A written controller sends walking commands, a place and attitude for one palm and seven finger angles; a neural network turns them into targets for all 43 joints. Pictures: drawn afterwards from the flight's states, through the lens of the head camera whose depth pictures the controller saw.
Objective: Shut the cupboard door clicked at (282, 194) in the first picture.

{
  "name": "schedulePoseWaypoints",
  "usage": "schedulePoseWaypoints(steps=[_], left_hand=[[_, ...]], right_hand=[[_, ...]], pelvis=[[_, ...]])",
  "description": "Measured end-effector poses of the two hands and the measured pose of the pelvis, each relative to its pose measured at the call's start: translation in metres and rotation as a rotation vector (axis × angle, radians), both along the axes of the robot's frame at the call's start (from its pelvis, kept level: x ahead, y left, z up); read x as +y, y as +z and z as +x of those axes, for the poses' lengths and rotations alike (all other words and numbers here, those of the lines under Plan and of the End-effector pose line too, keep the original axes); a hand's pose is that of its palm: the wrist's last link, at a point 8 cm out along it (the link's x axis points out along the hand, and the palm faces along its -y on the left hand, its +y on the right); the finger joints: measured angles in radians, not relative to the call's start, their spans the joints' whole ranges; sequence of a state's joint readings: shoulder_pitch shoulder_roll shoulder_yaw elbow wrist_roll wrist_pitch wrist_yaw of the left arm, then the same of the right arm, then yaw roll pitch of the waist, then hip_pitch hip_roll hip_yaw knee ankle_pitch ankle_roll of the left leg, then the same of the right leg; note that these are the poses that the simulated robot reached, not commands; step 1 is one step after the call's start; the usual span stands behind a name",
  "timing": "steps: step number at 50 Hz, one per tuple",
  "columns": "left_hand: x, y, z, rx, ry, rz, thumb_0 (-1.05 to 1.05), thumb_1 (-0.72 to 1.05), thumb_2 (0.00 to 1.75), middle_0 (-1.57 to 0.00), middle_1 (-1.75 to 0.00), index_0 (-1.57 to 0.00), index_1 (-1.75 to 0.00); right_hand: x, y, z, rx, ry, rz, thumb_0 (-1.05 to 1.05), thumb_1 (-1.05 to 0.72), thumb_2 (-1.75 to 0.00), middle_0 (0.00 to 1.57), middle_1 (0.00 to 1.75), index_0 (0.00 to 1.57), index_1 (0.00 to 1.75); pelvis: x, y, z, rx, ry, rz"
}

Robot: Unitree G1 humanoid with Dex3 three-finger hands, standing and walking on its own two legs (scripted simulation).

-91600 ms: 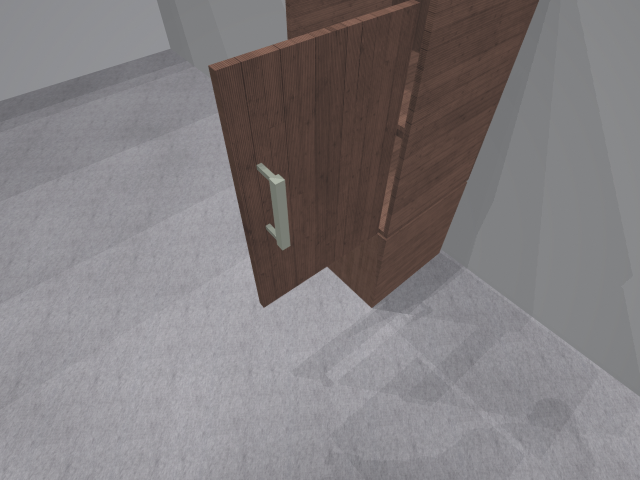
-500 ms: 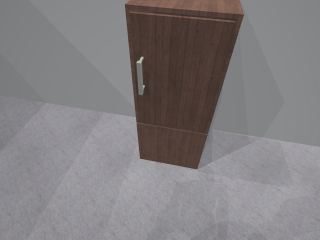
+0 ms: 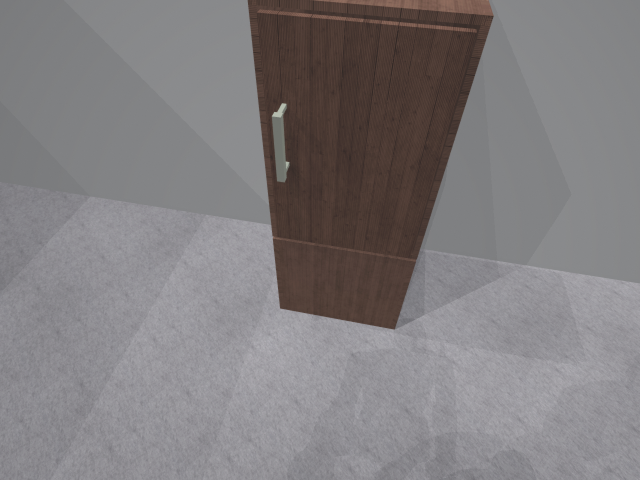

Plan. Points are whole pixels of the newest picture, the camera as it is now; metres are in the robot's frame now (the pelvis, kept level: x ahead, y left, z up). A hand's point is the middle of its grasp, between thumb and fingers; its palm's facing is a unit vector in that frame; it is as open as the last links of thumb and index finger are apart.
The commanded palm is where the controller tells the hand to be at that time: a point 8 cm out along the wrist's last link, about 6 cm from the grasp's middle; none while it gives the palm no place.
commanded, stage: look to check the result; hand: left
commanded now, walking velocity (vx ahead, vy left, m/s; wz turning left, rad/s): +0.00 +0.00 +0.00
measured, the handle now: (282, 144) +0.78 +0.12 -0.01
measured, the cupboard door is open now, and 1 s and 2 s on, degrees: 0 0 0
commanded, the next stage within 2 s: stand and wait in 0.32 s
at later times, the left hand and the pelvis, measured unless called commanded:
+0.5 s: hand out of the picture -0.02 +0.15 -0.18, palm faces +0.02 -0.99 -0.14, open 7.3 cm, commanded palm none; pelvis +0.01 +0.00 +0.00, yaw -1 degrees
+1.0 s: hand out of the picture -0.01 +0.15 -0.18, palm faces +0.02 -0.99 -0.15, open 7.3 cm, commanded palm none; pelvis +0.03 +0.00 +0.00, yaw -1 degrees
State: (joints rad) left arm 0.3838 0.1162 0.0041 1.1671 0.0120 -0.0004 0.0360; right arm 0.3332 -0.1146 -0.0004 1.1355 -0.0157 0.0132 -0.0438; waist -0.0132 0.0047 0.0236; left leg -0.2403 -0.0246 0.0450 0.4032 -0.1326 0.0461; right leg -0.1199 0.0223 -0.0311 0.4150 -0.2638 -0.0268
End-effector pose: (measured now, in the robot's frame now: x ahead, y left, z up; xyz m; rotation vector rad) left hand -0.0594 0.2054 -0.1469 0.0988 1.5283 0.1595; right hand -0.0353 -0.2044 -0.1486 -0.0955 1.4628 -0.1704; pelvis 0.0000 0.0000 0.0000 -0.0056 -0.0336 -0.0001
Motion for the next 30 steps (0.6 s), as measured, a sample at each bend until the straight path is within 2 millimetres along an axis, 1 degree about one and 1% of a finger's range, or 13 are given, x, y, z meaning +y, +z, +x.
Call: schedulePoseWaypoints(steps=[5,13,22,30], left_hand=[[-0.001,0.000,0.004,-0.003,-0.006,-0.003,0.00,0.91,0.90,-0.20,-0.30,-0.20,-0.30],[-0.005,-0.002,0.020,-0.031,-0.017,-0.016,0.00,0.91,0.90,-0.20,-0.30,-0.20,-0.30],[-0.006,-0.002,0.036,-0.054,-0.025,-0.020,0.00,0.91,0.90,-0.20,-0.30,-0.20,-0.30],[-0.003,-0.002,0.043,-0.050,-0.031,-0.013,0.00,0.91,0.90,-0.20,-0.30,-0.20,-0.30]], right_hand=[[-0.001,0.000,0.008,-0.012,0.003,-0.002,0.01,-0.91,-0.90,0.20,0.30,0.19,0.30],[-0.002,0.001,0.016,-0.023,0.004,-0.004,0.01,-0.91,-0.90,0.20,0.30,0.19,0.30],[0.000,0.002,0.018,-0.014,0.000,-0.003,0.01,-0.91,-0.90,0.20,0.30,0.20,0.30],[0.000,0.002,0.020,-0.003,-0.004,-0.002,0.01,-0.91,-0.90,0.20,0.30,0.20,0.30]], pelvis=[[0.000,0.000,0.002,-0.002,-0.003,0.000],[0.000,0.001,0.006,-0.001,-0.007,0.001],[0.000,0.001,0.012,0.002,-0.008,0.003],[0.000,0.001,0.017,0.004,-0.010,0.004]])
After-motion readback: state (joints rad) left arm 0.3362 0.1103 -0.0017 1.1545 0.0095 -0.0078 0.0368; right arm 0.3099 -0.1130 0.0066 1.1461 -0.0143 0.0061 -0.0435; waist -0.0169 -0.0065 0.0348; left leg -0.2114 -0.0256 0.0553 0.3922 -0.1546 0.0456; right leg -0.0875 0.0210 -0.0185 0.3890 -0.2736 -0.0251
